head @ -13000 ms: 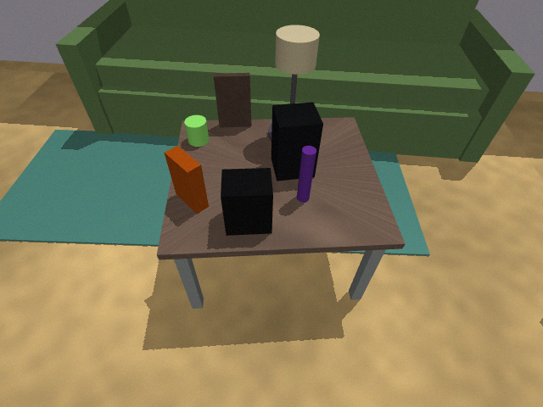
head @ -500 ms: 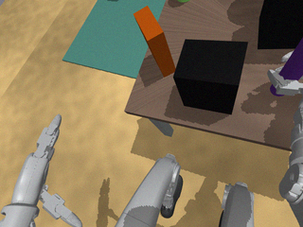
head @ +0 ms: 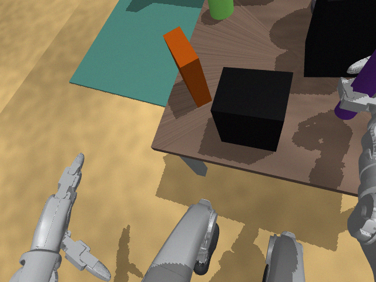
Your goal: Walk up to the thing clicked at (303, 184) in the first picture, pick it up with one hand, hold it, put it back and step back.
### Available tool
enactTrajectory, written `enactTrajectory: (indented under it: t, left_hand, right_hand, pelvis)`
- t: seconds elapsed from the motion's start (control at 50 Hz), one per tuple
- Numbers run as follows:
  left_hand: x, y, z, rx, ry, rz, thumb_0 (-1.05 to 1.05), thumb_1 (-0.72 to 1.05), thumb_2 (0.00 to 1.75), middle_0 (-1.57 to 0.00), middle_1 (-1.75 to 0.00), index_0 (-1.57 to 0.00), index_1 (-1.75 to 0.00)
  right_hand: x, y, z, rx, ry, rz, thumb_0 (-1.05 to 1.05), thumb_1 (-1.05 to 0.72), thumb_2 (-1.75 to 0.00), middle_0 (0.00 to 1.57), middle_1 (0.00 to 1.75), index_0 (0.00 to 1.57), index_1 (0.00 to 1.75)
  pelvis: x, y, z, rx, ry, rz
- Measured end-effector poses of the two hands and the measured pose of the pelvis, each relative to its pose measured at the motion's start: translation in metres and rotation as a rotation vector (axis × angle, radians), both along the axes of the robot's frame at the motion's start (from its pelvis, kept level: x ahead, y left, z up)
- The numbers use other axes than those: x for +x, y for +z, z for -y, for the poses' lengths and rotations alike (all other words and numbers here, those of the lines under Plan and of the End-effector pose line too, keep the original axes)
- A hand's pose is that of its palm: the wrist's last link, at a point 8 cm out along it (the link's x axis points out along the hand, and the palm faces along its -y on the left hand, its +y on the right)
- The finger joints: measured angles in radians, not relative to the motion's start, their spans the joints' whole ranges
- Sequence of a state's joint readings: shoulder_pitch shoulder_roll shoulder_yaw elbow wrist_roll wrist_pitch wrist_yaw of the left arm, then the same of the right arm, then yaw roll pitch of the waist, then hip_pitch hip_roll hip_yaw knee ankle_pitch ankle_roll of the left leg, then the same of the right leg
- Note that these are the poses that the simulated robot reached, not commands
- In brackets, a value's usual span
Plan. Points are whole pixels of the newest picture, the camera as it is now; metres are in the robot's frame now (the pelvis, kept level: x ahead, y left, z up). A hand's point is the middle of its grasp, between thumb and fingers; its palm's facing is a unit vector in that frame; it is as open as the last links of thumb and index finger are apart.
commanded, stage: settle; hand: right
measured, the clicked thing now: (367, 83) +0.54 -0.18 -0.01
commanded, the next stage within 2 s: lift in 0.02 s
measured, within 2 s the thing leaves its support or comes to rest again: neither
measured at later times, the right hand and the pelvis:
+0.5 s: hand (358, 81) +0.52 -0.16 +0.03, palm faces +0.08 +1.00 +0.00, open 5.4 cm; pelvis +0.01 +0.00 +0.03, yaw -1 degrees
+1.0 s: hand out of the picture +0.43 -0.17 +0.11, palm faces +0.10 +1.00 -0.01, open 5.4 cm; pelvis +0.03 +0.00 +0.09, yaw -2 degrees
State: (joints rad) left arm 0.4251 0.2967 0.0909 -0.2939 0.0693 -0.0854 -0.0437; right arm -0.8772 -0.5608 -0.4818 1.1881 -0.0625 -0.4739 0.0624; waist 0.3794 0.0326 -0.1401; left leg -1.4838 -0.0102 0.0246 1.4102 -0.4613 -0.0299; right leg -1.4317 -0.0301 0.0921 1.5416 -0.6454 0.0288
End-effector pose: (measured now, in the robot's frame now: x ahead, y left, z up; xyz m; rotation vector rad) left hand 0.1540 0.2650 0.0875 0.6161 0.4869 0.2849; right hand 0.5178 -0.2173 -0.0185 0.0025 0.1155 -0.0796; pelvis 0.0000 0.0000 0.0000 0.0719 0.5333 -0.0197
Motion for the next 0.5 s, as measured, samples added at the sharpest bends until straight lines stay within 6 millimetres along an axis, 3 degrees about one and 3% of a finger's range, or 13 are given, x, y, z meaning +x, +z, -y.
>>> enactTrajectory:
  t: [0.3,0.5]
  left_hand:
    - [0.005,-0.003,0.001,-0.069,0.012,-0.019,-0.01,-0.54,0.06,-0.07,-0.05,-0.06,-0.06]
    - [0.008,0.004,0.004,-0.129,0.009,-0.006,-0.01,-0.54,0.06,-0.06,-0.04,-0.05,-0.05]
  right_hand:
    - [-0.002,0.023,-0.010,-0.006,0.003,0.009,-0.01,-0.13,-1.16,0.92,1.22,1.00,1.26]
    - [-0.021,0.049,-0.010,-0.001,-0.001,0.011,-0.01,-0.13,-1.16,0.92,1.22,1.00,1.25]
  pelvis:
    - [0.007,0.015,-0.003,-0.006,0.002,0.021]
    - [0.013,0.033,-0.004,-0.016,0.000,0.060]
